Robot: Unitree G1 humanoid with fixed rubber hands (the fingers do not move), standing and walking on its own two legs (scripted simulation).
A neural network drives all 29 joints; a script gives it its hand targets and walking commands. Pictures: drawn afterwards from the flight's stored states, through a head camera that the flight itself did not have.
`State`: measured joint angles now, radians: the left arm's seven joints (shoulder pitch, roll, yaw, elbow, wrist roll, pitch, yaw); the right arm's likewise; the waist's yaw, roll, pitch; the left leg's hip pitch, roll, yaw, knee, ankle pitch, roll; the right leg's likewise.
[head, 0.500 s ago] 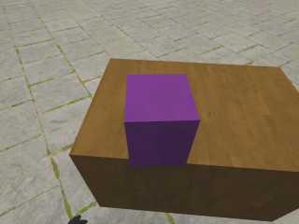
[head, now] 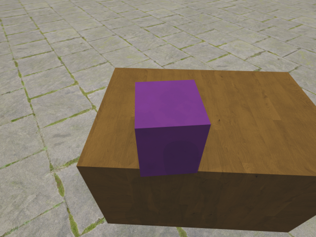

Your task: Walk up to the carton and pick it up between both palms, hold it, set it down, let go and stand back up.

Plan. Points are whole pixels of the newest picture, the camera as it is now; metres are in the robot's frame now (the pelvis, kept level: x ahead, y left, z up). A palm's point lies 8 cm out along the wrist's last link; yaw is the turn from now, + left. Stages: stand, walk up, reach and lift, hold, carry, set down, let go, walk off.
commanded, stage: stand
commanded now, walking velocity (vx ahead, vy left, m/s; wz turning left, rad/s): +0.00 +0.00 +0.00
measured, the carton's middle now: (167, 128) +0.47 -0.01 -0.01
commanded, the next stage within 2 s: none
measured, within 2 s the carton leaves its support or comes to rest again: neither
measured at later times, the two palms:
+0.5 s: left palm out of the picture -0.03 +0.20 -0.15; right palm out of the picture -0.05 -0.21 -0.15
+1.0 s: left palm out of the picture -0.04 +0.19 -0.15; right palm out of the picture -0.07 -0.20 -0.15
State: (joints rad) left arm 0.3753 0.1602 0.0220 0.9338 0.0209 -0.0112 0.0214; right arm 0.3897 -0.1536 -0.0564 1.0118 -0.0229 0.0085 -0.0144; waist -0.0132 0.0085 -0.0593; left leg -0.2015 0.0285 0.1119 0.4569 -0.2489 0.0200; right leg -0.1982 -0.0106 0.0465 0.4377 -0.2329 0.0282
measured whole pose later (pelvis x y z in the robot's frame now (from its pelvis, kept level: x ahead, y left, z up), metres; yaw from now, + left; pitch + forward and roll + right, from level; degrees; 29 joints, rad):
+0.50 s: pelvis -0.01 +0.00 +0.00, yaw -1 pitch -1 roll +0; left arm 0.37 0.10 0.00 1.09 0.01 -0.01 0.03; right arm 0.37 -0.12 -0.04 1.11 -0.02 0.01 -0.03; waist -0.01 0.01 -0.04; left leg -0.20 0.03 0.12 0.45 -0.23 0.02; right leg -0.20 -0.01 0.06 0.44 -0.22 0.02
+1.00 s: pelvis -0.02 +0.00 +0.00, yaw -1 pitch -2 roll +0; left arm 0.34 0.09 -0.01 1.14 0.01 -0.01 0.04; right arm 0.36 -0.11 -0.03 1.14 -0.02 0.01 -0.04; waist -0.02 0.01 -0.01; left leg -0.21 0.04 0.12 0.45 -0.22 0.02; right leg -0.21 0.00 0.06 0.45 -0.21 0.02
